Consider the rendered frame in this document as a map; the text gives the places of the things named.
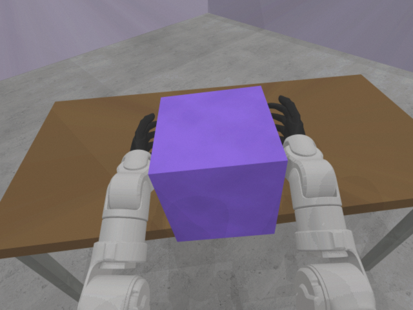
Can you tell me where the right robot upper arm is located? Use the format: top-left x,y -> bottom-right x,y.
294,263 -> 376,310

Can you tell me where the left robot hand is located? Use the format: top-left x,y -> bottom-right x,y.
130,113 -> 157,154

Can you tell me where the left robot forearm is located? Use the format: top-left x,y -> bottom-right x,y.
77,150 -> 154,310

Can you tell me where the right robot forearm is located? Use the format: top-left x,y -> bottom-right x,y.
283,134 -> 376,306

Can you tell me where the left robot upper arm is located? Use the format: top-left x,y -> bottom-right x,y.
79,274 -> 150,310

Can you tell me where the table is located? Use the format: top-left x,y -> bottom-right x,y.
0,74 -> 413,302

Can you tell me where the carton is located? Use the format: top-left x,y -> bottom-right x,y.
148,86 -> 288,242

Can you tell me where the right robot hand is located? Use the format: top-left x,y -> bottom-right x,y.
267,96 -> 305,145

